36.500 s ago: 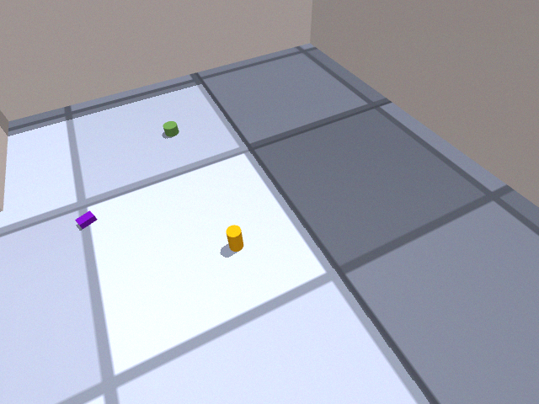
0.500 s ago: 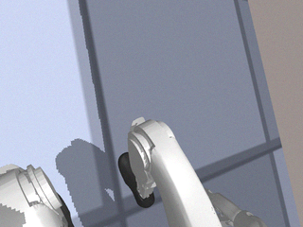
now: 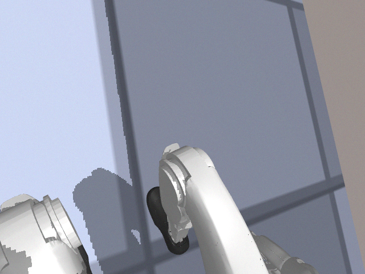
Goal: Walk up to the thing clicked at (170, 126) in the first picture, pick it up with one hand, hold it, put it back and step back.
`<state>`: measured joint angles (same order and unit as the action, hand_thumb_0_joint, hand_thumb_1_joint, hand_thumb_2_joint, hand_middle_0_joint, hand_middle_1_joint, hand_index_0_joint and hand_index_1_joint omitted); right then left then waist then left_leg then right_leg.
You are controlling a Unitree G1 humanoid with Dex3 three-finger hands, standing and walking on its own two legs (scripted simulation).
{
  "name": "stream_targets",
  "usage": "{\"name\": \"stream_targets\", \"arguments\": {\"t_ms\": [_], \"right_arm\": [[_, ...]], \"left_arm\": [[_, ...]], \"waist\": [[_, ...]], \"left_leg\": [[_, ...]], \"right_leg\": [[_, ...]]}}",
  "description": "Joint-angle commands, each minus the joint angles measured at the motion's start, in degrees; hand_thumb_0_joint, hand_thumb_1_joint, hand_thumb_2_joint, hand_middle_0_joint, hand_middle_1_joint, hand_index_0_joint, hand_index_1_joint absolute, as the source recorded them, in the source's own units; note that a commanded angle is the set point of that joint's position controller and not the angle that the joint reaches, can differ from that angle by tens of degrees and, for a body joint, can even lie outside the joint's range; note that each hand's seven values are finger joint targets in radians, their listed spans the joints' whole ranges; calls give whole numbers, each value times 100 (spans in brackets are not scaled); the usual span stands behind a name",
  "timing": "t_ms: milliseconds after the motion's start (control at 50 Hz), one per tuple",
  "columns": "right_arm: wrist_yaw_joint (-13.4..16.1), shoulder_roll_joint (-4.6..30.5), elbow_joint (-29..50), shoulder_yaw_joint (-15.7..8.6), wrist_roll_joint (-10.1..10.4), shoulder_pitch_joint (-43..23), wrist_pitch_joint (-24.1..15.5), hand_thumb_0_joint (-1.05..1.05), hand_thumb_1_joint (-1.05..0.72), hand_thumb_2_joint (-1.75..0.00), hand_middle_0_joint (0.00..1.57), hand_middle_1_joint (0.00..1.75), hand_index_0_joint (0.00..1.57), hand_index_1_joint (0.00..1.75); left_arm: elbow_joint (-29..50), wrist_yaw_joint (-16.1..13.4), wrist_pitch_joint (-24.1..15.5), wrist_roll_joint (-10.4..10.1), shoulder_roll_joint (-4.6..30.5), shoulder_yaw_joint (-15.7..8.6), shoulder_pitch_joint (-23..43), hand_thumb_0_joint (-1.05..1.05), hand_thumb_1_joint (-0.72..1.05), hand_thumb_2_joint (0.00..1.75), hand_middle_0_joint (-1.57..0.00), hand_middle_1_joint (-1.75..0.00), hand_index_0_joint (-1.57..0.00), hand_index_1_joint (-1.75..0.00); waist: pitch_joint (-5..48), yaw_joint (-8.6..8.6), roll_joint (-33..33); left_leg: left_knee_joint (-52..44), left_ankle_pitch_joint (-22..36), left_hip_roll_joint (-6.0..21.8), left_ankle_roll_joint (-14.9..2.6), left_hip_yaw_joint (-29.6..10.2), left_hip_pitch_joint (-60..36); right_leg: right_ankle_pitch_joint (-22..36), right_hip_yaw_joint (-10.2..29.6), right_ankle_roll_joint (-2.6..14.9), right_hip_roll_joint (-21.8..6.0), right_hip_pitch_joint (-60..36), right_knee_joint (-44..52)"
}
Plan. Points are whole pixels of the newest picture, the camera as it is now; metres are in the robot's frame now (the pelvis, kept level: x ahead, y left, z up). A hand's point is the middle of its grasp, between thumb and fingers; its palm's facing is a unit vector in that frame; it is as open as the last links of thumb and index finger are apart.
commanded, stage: settle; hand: left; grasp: from above
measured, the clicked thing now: out of the picture +0.45 +0.35 -0.27
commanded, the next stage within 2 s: lift in 0.68 s
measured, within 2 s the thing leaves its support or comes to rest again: neither
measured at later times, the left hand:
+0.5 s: hand out of the picture +0.43 +0.35 -0.15, palm faces -0.43 -0.13 -0.90, open 10.5 cm
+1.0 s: hand out of the picture +0.42 +0.35 -0.09, palm faces -0.45 -0.13 -0.88, open 10.5 cm
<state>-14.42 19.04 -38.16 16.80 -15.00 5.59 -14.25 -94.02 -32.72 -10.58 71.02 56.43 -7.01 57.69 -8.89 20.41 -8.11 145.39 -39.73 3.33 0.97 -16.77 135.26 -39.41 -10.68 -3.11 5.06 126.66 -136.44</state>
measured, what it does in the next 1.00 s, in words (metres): stands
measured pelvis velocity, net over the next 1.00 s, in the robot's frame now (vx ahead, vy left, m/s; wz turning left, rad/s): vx -0.01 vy -0.01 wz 0.13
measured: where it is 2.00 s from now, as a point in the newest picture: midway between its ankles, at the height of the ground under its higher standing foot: (131, 255)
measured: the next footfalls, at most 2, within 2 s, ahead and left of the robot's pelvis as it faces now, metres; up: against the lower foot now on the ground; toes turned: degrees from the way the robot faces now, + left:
none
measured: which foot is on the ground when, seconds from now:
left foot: down 0.00-1.00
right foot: down 0.00-1.00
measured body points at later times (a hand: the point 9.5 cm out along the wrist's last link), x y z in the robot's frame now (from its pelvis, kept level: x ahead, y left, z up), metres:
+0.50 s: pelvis +0.00 -0.01 +0.01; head +0.23 +0.10 +0.39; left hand +0.45 +0.35 -0.10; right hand +0.11 -0.26 -0.08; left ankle +0.07 +0.14 -0.27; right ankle +0.11 -0.12 -0.27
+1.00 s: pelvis -0.01 -0.01 +0.05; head +0.21 +0.08 +0.43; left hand +0.44 +0.35 -0.04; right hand +0.08 -0.27 -0.06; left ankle +0.07 +0.14 -0.27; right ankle +0.11 -0.12 -0.27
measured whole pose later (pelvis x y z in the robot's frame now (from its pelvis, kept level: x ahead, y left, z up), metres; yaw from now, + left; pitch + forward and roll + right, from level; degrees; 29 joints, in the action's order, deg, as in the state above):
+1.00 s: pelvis -0.01 -0.01 +0.05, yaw +7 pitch +34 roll -8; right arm -7.3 16.2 -39.2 4.4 -5.3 11.4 -0.5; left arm -71.1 -11.0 -6.4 65.7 41.9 -2.3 52.3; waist 3.6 12.9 1.1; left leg 132.6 -35.7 2.5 0.2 -8.6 131.3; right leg -38.7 -5.0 -1.9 1.9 124.6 -129.1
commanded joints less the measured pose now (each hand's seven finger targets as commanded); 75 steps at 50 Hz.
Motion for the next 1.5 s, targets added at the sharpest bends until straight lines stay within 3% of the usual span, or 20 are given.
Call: {"name": "stream_targets", "arguments": {"t_ms": [0, 40, 60, 80, 120, 240, 280, 340, 360, 400, 460, 680, 820, 860, 900, 980, 1140, 1320, 1380, 1480], "right_arm": [[1, 1789, -82, -681, 106, 948, 10, 0, -91, -90, 20, 30, 20, 30], [-12, 1802, -123, -793, 154, 1075, 42, 0, -91, -90, 20, 30, 20, 30], [-17, 1740, -76, -835, 175, 1017, 63, 0, -90, -90, 20, 30, 20, 30], [-17, 1720, -94, -895, 222, 991, 92, 0, -91, -90, 20, 30, 20, 30], [-47, 1652, -127, -983, 297, 1012, 150, 0, -91, -90, 20, 30, 20, 30], [-27, 1540, -165, -1216, 530, 1247, 364, 0, -90, -90, 20, 30, 20, 30], [16, 1512, -117, -1282, 585, 1252, 460, 0, -91, -90, 20, 30, 20, 30], [77, 1453, -82, -1300, 639, 1323, 583, 0, -91, -90, 20, 30, 20, 30], [99, 1375, -82, -1315, 670, 1290, 624, 0, -91, -90, 20, 30, 20, 30], [175, 1421, -19, -1348, 680, 1312, 690, 0, -91, -90, 20, 30, 20, 30], [279, 1314, 19, -1371, 713, 1290, 826, 0, -91, -90, 20, 30, 20, 30], [558, 1231, 3, -1491, 790, 1485, 1110, 0, -90, -90, 20, 30, 20, 30], [690, 1159, 52, -1593, 866, 1558, 1238, 0, -89, -89, 20, 30, 20, 30], [729, 1122, 31, -1627, 916, 1576, 1288, 0, -92, -91, 20, 30, 20, 30], [767, 1168, 14, -1697, 945, 1625, 1321, 0, -92, -90, 20, 30, 20, 30], [845, 1069, 34, -1806, 1053, 1614, 1412, 0, -91, -90, 20, 30, 20, 30], [978, 919, 130, -2011, 1214, 1568, 1511, 0, -91, -90, 20, 30, 20, 30], [1200, 823, 300, -2162, 1401, 1342, 1549, 0, -91, -90, 20, 30, 20, 30], [1276, 737, 331, -2167, 1450, 1250, 1580, 0, -90, -90, 20, 30, 20, 30], [1393, 664, 368, -2195, 1507, 1105, 1613, 0, -90, -90, 20, 30, 20, 30]], "left_arm": [[1107, -205, 86, -236, 1163, 20, 1457, 0, 59, 78, -94, -78, -97, -76], [1099, -137, 191, -213, 1317, -165, 1187, 0, 59, 80, -94, -79, -97, -76], [1784, -70, 180, -236, 1206, -81, 1452, 0, 60, 81, -95, -78, -98, -76], [1832, -13, 203, -252, 1149, -104, 1387, 0, 61, 81, -97, -78, -99, -76], [1679, 156, 305, -327, 707, 97, 1213, 0, 61, 79, -96, -79, -98, -76], [1971, 588, 453, -447, 252, 284, 1379, 0, 66, 81, -99, -81, -102, -78], [2021, 737, 460, -449, 256, 256, 1323, 0, 65, 83, -98, -83, -101, -80], [2119, 940, 420, -480, 190, 326, 1527, 0, 67, 85, -101, -84, -103, -82], [2178, 997, 401, -498, 210, 312, 1486, 0, 66, 87, -101, -84, -103, -82], [2259, 1104, 364, -460, 311, 258, 1532, 0, 69, 86, -102, -85, -105, -83], [2392, 1177, 307, -439, 417, 171, 1575, 0, 68, 87, -102, -85, -105, -83], [2588, 1412, 315, -325, 261, 267, 1710, 0, 69, 92, -102, -84, -104, -83], [2921, 1644, 388, -483, 298, 221, 1711, 0, 48, 77, -85, -74, -88, -71], [3003, 1754, 431, -546, 232, 258, 1659, 0, 55, 75, -89, -81, -93, -77], [3064, 1880, 475, -620, 191, 231, 1442, 0, 55, 75, -89, -80, -93, -76], [3735, 2062, 472, -653, 164, 190, 1216, 0, 53, 78, -88, -80, -91, -77], [4416, 2334, 494, -904, -259, 341, 801, 0, 50, 83, -84, -86, -88, -83], [5428, 2507, 634, -1256, -485, 366, 93, 0, 47, 84, -79, -92, -83, -87], [5712, 2528, 730, -1298, -689, 486, -101, 0, 48, 86, -80, -92, -84, -88], [6124, 2561, 904, -1328, -843, 517, -520, 0, 45, 90, -79, -92, -82, -89]], "waist": [[4038, 51, 3348], [4189, -78, 3405], [4513, -237, 3655], [4644, -284, 3774], [4402, -233, 3579], [4509, -304, 3133], [4630, -389, 3012], [4530, -302, 2621], [4651, -430, 2673], [4624, -422, 2539], [4749, -514, 2508], [4992, -561, 2675], [5256, -707, 2718], [5319, -756, 2646], [5215, -821, 2542], [5669, -1005, 2718], [5589, -1083, 2337], [5633, -1346, 2123], [5600, -1298, 2020], [5605, -1397, 1994]], "left_leg": [[-1412, 1340, 131, -86, 760, -3084], [-1412, 1331, 107, -100, 838, -3068], [-1515, 1432, 98, -69, 860, -3254], [-1567, 1466, 93, -38, 834, -3359], [-1588, 1375, 78, -69, 856, -3186], [-1710, 1209, 2, -143, 939, -3022], [-1767, 1157, -19, -162, 967, -3001], [-1721, 1036, -62, -234, 1049, -2705], [-1742, 1038, -55, -219, 1063, -2719], [-1751, 1009, -88, -230, 1081, -2738], [-1797, 915, -106, -222, 1138, -2682], [-2136, 1041, -143, -203, 1202, -3206], [-2422, 905, -190, -215, 1311, -3324], [-2503, 931, -197, -226, 1344, -3375], [-2589, 992, -209, -233, 1363, -3469], [-2871, 1197, -212, -216, 1358, -3988], [-3378, 904, -239, -293, 1383, -4165], [-4397, 622, -203, -262, 1220, -5089], [-4688, 792, -198, -264, 1229, -5457], [-5253, 1148, -189, -261, 1295, -6245]], "right_leg": [[1807, -525, 408, 212, -1917, 1200], [1777, -445, 422, 188, -1957, 1219], [1791, -428, 450, 186, -1913, 1196], [1780, -463, 480, 155, -1819, 1147], [1731, -426, 477, 153, -1660, 1172], [1592, -269, 478, 99, -1567, 1328], [1522, -231, 474, 73, -1637, 1396], [1380, -117, 453, 60, -1754, 1548], [1300, -31, 478, 70, -1811, 1520], [1219, -42, 491, 36, -1733, 1625], [974, 116, 510, 49, -1881, 1699], [1197, 93, 543, -44, -1717, 1782], [954, 216, 553, -80, -1944, 2066], [1000, 254, 544, -88, -2019, 2126], [1074, 227, 553, -115, -2003, 2222], [1282, 271, 540, -169, -2220, 2279], [1000, 433, 519, -222, -2454, 2872], [789, 516, 491, -245, -3155, 3609], [955, 560, 467, -253, -3517, 3953], [1194, 642, 447, -267, -4212, 4567]]}}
